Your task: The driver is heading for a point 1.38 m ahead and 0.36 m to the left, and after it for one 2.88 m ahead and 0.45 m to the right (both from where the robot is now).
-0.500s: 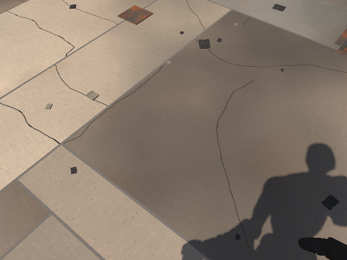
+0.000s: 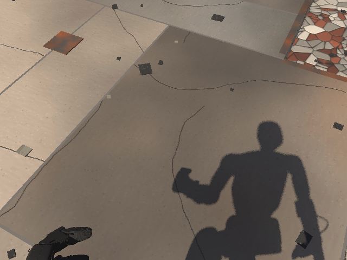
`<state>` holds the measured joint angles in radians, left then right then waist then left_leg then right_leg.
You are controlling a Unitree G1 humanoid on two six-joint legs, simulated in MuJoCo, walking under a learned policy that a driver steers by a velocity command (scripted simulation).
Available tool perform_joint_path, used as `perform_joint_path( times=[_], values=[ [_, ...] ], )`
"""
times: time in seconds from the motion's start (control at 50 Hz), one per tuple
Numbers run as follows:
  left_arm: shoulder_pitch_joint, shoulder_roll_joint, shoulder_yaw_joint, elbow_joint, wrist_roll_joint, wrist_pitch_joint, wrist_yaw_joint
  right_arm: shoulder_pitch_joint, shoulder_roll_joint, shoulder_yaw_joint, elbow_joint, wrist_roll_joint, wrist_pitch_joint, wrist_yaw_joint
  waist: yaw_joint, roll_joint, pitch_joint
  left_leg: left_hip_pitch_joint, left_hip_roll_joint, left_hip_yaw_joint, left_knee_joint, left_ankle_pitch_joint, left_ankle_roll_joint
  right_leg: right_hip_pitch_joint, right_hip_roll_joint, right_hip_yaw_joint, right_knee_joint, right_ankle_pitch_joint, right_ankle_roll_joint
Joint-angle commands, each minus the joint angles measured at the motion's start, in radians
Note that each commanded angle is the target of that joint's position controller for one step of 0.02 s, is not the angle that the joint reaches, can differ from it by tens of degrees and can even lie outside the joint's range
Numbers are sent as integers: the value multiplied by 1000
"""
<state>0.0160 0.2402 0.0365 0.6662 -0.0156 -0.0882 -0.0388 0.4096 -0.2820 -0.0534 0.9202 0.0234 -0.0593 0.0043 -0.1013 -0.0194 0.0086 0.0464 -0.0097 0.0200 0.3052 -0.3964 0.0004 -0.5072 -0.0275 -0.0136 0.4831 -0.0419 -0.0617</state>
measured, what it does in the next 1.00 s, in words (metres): walks ahead, turning left: right foot, then left foot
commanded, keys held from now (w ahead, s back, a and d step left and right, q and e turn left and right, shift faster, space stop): w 0.12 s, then w+q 0.66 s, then w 0.22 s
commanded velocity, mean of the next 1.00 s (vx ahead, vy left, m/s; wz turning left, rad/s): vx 0.50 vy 0.00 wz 0.33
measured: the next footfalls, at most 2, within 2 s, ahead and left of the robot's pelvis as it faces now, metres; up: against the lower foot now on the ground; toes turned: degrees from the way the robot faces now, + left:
right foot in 0.02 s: +0.17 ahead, -0.12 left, +0.00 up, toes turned -1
left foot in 0.56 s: +0.45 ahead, +0.15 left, +0.00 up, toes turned +14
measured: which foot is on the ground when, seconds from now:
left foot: down 0.00-0.02, up 0.04-0.54, down 0.56-1.00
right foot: up 0.00-0.00, down 0.02-0.58, up 0.60-1.00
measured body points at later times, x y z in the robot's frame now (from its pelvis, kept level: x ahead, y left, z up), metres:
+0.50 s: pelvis +0.26 +0.01 +0.00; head +0.29 +0.01 +0.45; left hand +0.25 +0.29 -0.13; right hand +0.49 -0.20 -0.10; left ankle +0.41 +0.16 -0.70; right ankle +0.13 -0.12 -0.73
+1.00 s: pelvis +0.55 +0.09 +0.01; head +0.57 +0.11 +0.46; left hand +0.66 +0.39 -0.08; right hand +0.70 -0.16 -0.10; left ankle +0.41 +0.14 -0.73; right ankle +0.75 +0.02 -0.71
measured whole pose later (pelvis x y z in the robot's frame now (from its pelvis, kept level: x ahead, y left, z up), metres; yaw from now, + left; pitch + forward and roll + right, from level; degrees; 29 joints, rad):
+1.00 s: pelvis +0.55 +0.09 +0.01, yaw +23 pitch +3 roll +1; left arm 0.06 0.27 0.04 0.72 0.00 -0.11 -0.03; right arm 0.35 -0.28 -0.06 0.75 0.02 -0.05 0.00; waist -0.08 -0.04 0.01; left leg -0.06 -0.10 -0.14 0.38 -0.35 0.07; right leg -0.57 -0.03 0.04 0.52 0.04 0.01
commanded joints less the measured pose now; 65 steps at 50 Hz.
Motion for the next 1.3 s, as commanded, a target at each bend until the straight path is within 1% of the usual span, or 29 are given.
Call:
perform_joint_path(
  times=[0.02, 0.04, 0.06, 0.08, 0.12, 0.2, 0.34, 0.46, 0.52, 0.54, 0.56, 0.58, 0.6, 0.62, 0.64, 0.66, 0.7, 0.76, 0.86, 0.94, 1.0, 1.04, 1.06, 1.08, 1.1, 1.12, 1.16, 1.22, 1.3],
  values=[
    [367, 238, 88, 28, 18, -11, 18, -52, -130, -15, -79, -19, -4, -11, 239, 21, -260, -252, 152, -28, 502, 643, 85, 597, -133, 147, 24, 50, -118],
    [422, 319, 104, 49, 20, -4, 17, 69, -6, 24, -97, -21, -27, -4, 181, -251, -389, -665, -25, -11, 860, -24, 23, 939, -365, 605, -53, -114, -278],
    [440, 222, 79, 50, 8, 1, 17, 22, -99, 3, -82, -3, -48, 3, 221, -195, -395, -789, 2, -134, 985, -180, 30, 930, -366, 719, -138, -233, -274],
    [367, 188, 64, 44, 6, 1, 19, -74, -150, -12, -116, 18, -59, 8, 212, -141, -232, -855, 52, -119, 1005, -105, 39, 800, -327, 569, -159, -203, -229],
    [246, 142, 48, 33, 16, 1, 15, -154, -130, -13, -131, -5, -56, 3, 151, -33, -85, -788, 121, -83, 898, 37, 30, 528, -245, 377, -217, -38, -191],
    [200, 131, 49, 57, 22, -28, 13, -103, -69, -10, -114, 1, -3, 1, 78, -58, -34, -681, 157, -102, 802, 141, 4, 337, -216, 202, -335, 32, -185],
    [242, 169, 57, 113, 26, -30, 38, -284, -49, -8, -172, -6, -3, 18, 131, -27, 31, -721, 118, -88, 466, 497, 2, 373, -183, -31, -378, 97, -119],
    [322, 200, 69, 169, 6, 5, 48, -429, -40, 1, -265, -5, -2, 51, 182, -21, 76, -785, 94, -19, 319, 391, 48, 591, -251, -95, -297, 197, -88],
    [291, 239, 80, 161, 1, 30, 63, -359, -81, -21, -283, -6, 3, 63, 120, -73, 2, -629, 14, 70, 313, 231, 100, 635, -255, -144, -106, 644, -50],
    [277, 246, 81, 156, 1, 40, 69, -240, -115, -43, -260, -4, 5, 61, 51, -73, -64, -470, -31, 95, 283, 232, 127, 606, -233, -169, 57, 758, -29],
    [277, 233, 74, 147, 3, 42, 76, -75, -179, -77, -219, -2, 8, 47, -28, -37, -152, -203, -46, 55, 238, 290, 168, 470, -189, -191, 289, 678, 7],
    [346, 144, 43, 104, 31, 22, 69, 30, -300, -111, -205, -4, 15, 25, -14, 174, -269, 190, 201, -362, 237, 287, 305, 69, -81, -193, 672, 140, 68],
    [349, 94, 17, 82, 31, -20, 50, 12, -298, -98, -230, 2, 7, 28, 24, 247, -404, 370, 359, -848, 50, 173, 443, -197, 89, 17, 901, -541, 92],
    [235, 175, 39, 60, -9, -49, 33, 15, -221, -76, -230, -7, 2, 30, -28, 152, -344, 343, 330, -751, 12, 142, 382, -305, 23, 125, 936, -493, 66],
    [179, 173, 35, 39, -23, -63, 29, -29, -183, -66, -232, -8, -3, 28, -9, 107, -218, 207, 291, -604, 11, 188, 342, -327, -18, 105, 877, -410, 46],
    [168, 165, 35, 42, -3, -65, 36, -97, -157, -58, -245, -7, -4, 26, 39, 27, -132, 44, 249, -498, -1, 275, 312, -279, -58, 97, 779, -346, 46],
    [191, 177, 49, 46, 22, -42, 43, -179, -117, -43, -279, -22, -3, 21, 105, 56, -75, -162, 197, -401, -47, 410, 296, -144, -94, 97, 673, -287, 63],
    [191, 141, 44, 34, 32, -13, 47, -174, -146, -53, -284, -16, -9, 6, 125, 63, -52, -274, 163, -323, -82, 511, 305, -111, -82, 71, 547, -214, 108],
    [24, 90, 19, -1, 26, -20, 33, -101, -147, -52, -251, -8, -4, -14, 49, 97, -26, -304, 99, -214, -75, 427, 228, -36, -31, 43, 169, 134, 125],
    [-62, 120, 23, -31, 11, -34, 13, -31, -153, -51, -214, -4, -2, -11, 11, 107, 4, -196, 161, -282, -30, 358, 218, -45, -15, 55, 54, 143, 91],
    [-39, 148, 34, -37, 12, -44, 5, -25, -161, -55, -201, -8, 7, -14, 35, 131, 12, -96, 211, -337, 34, 436, 199, -33, -4, 50, 10, 17, 44],
    [108, 183, 56, 2, 18, -49, 10, -53, -145, -48, -207, -10, 14, -15, 116, 129, -60, -92, 156, -298, 188, 669, 163, 174, 25, 13, -39, 6, -6],
    [258, 228, 70, 24, 31, -52, 16, -65, -111, -32, -226, -19, 13, -14, 185, 82, -194, -196, 100, -246, 413, 618, 128, 425, -85, 117, 6, 50, -68],
    [394, 313, 96, 52, 39, -43, 17, 61, -50, -12, -235, -7, -1, -15, 176, -153, -353, -549, -47, -140, 787, 293, 44, 814, -292, 501, -16, -96, -226],
    [436, 255, 82, 79, 11, -36, 7, 60, -68, -8, -233, -4, -12, -13, 190, -264, -357, -745, -77, -179, 937, -177, 30, 871, -361, 770, -163, -312, -259],
    [381, 196, 63, 72, -2, -30, 10, -34, -141, -27, -245, 9, -16, -8, 200, -150, -201, -838, -16, -198, 1008, -124, 35, 762, -338, 680, -185, -436, -213],
    [267, 153, 44, 54, 17, -16, 13, -161, -131, -26, -277, -9, -20, -5, 162, -32, -32, -818, 66, -125, 919, 22, 37, 501, -259, 466, -235, -305, -174],
    [227, 130, 33, 58, 22, -23, 12, -116, -86, -25, -261, -13, -8, -2, 103, -83, -19, -700, 115, -103, 802, 99, 22, 358, -190, 322, -295, -103, -167],
    [257, 179, 46, 87, 11, -23, 24, -207, -53, -12, -288, -23, -9, -6, 116, -48, -3, -733, 130, -74, 601, 256, -11, 357, -176, 202, -335, 83, -176]
  ],
)
Velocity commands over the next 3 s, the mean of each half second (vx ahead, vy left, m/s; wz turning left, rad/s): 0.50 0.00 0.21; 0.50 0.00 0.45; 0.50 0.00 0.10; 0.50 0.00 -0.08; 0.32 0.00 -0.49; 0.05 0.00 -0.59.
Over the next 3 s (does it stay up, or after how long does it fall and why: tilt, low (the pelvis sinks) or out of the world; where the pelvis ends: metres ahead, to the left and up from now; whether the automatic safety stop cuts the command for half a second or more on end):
stays up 1.34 0.35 0.00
